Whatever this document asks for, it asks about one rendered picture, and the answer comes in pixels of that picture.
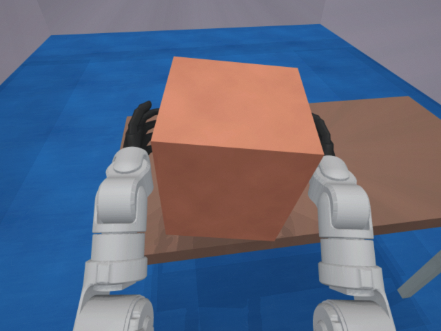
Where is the left robot forearm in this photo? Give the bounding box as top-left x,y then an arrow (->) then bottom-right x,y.
73,147 -> 154,331

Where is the right robot hand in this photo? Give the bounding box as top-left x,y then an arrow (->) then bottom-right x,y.
312,113 -> 335,156

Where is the robot left upper arm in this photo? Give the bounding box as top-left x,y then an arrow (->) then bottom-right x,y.
74,294 -> 154,331

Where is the table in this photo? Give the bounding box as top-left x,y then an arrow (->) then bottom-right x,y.
120,96 -> 441,299

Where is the robot right upper arm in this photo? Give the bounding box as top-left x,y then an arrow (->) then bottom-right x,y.
313,299 -> 395,331

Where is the left robot hand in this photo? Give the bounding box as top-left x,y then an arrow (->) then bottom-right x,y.
123,101 -> 159,155

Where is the carton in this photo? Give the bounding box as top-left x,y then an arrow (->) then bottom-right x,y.
151,57 -> 324,241

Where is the right robot forearm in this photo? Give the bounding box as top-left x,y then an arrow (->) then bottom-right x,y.
308,155 -> 396,331

